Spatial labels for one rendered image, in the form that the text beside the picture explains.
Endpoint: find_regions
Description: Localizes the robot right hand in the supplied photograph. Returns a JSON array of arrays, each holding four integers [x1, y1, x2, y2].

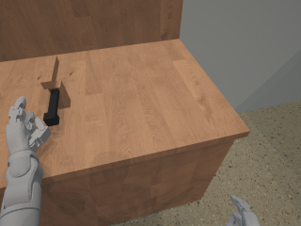
[[226, 195, 261, 226]]

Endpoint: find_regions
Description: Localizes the robot left forearm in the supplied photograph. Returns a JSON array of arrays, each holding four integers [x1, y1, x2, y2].
[[0, 150, 44, 226]]

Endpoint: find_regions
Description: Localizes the robot left hand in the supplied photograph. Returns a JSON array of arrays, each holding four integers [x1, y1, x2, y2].
[[6, 96, 52, 156]]

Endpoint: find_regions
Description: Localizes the counter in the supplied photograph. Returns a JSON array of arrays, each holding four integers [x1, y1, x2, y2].
[[0, 0, 250, 226]]

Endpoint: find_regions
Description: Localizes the tap lever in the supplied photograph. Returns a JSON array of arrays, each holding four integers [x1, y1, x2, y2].
[[43, 89, 60, 127]]

